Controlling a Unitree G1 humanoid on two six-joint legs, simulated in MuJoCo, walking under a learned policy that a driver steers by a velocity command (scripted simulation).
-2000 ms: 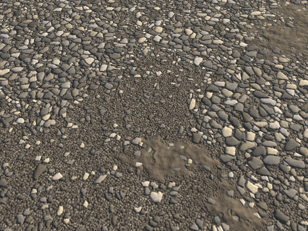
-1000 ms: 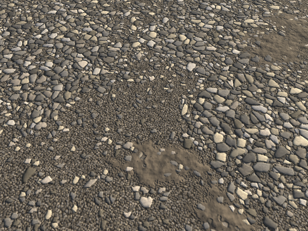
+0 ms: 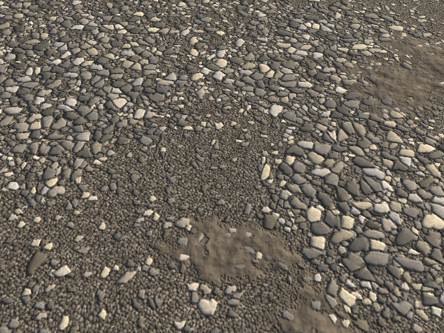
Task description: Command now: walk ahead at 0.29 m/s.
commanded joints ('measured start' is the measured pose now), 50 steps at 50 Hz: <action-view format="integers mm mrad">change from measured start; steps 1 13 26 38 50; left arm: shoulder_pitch -93 -245 -16 -112 80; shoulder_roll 176 77 243 160 208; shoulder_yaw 33 15 67 26 43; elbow -80 -180 -197 -144 -87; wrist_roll -19 1 -12 26 -2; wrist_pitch -15 -70 -65 -82 -31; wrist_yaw -6 -54 -64 -54 -24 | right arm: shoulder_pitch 48 225 173 -55 -369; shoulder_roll -40 -101 -187 -127 -143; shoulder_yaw -12 -12 -38 -58 -45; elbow -35 -33 -92 -214 -345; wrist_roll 9 -24 -29 -14 2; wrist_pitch -40 -44 -13 -32 -68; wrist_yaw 11 22 5 0 61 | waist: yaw -77 -61 185 -32 33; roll -126 112 141 -28 -33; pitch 160 119 -182 72 93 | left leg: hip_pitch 50 325 154 -394 -328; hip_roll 33 215 192 196 89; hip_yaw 26 -179 -12 -60 -13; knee -153 -579 49 303 -219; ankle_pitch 12 475 961 342 405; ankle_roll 45 107 14 -44 -13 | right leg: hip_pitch -204 -631 311 -32 268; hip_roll -246 -108 -65 -206 -266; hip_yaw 323 -22 24 134 112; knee -341 458 43 -442 -294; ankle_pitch -392 193 243 253 400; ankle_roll -140 4 -141 -212 -141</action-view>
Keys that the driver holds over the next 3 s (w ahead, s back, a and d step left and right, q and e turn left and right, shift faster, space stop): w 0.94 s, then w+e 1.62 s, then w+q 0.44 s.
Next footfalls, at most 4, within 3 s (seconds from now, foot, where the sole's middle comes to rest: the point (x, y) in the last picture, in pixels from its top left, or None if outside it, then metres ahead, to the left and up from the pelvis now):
0.52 right None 0.41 -0.11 -0.77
1.06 left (190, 276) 0.72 0.13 -0.77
1.60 right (276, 218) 0.97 -0.17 -0.77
2.08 left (260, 151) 1.32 -0.13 -0.77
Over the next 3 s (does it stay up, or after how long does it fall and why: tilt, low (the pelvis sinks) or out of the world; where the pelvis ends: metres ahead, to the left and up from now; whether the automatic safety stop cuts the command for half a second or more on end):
stays up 1.40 -0.51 0.01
